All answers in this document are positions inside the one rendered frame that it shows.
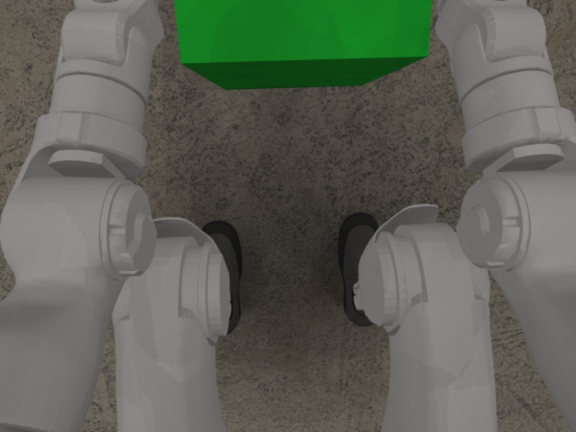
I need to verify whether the left robot forearm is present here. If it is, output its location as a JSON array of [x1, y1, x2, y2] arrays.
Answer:
[[0, 0, 164, 265]]

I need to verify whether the right robot upper arm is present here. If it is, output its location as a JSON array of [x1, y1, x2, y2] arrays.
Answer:
[[456, 168, 576, 432]]

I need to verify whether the carton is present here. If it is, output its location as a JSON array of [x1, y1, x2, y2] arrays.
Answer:
[[174, 0, 432, 90]]

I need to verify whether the robot right shin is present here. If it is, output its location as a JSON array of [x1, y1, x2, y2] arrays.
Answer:
[[353, 204, 491, 324]]

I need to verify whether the left robot upper arm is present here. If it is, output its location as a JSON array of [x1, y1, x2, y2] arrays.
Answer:
[[0, 175, 157, 432]]

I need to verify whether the right robot forearm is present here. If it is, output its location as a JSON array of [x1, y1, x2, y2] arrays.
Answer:
[[435, 0, 576, 177]]

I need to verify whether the right robot thigh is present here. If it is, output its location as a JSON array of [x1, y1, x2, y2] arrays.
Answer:
[[365, 223, 497, 432]]

